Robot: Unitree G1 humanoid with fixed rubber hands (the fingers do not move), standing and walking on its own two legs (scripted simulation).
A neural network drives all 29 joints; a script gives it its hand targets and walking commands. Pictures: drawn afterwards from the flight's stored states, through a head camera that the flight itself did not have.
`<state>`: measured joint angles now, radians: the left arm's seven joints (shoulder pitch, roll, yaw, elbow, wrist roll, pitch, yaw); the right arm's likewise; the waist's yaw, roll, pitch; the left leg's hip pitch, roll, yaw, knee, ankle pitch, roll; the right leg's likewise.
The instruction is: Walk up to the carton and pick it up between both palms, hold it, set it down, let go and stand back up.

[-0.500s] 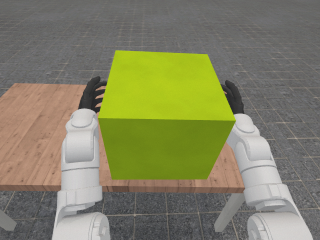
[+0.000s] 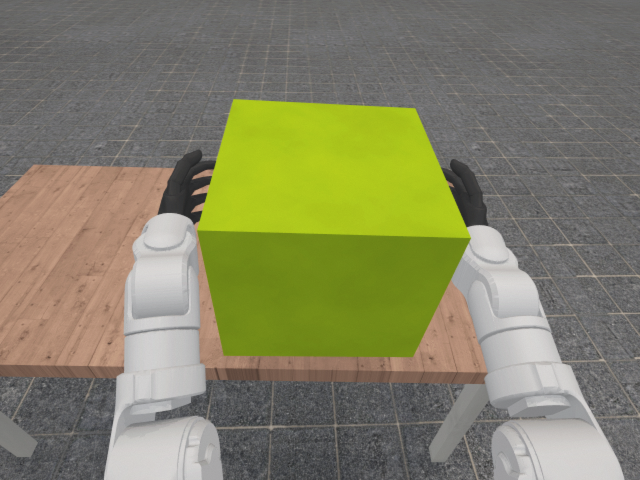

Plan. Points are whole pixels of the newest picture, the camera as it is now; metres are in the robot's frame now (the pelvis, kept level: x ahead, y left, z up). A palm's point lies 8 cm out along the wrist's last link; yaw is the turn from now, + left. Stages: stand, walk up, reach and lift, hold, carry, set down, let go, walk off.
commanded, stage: hold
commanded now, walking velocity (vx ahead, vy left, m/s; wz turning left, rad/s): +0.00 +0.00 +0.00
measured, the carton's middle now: (322, 227) +0.40 +0.00 +0.13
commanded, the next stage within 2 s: none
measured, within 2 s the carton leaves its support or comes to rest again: neither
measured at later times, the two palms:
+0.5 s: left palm (179, 218) +0.36 +0.17 +0.18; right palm (464, 225) +0.36 -0.17 +0.17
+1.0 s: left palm (177, 218) +0.36 +0.17 +0.19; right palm (464, 225) +0.36 -0.17 +0.17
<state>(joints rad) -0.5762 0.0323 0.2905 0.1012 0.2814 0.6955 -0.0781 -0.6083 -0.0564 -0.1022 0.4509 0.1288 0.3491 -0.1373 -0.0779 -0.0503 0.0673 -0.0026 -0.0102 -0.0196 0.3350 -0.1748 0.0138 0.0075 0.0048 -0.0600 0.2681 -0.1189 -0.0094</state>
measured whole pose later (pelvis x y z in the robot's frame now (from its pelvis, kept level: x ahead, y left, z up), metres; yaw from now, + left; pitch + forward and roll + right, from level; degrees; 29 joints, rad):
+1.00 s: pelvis +0.00 +0.00 +0.00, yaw +0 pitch -10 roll -1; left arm -0.55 0.03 0.28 0.06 0.28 0.70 -0.08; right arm -0.59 -0.06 -0.08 0.42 0.14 0.34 -0.14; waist -0.08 -0.05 0.08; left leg 0.01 -0.01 -0.02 0.34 -0.18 0.01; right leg 0.03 0.01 -0.06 0.26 -0.12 -0.01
